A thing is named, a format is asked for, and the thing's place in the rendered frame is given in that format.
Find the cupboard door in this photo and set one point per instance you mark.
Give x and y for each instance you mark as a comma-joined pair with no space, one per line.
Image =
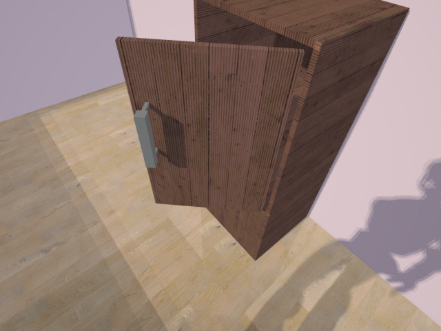
217,112

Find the handle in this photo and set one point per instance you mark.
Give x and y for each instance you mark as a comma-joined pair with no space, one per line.
144,130

